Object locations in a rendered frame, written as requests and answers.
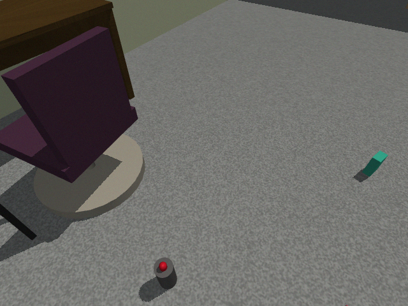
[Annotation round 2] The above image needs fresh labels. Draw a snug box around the office chair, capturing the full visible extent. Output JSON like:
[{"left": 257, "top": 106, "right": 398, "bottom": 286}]
[{"left": 0, "top": 26, "right": 145, "bottom": 219}]

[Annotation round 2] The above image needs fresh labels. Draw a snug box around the desk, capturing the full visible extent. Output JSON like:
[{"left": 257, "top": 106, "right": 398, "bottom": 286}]
[{"left": 0, "top": 0, "right": 135, "bottom": 99}]

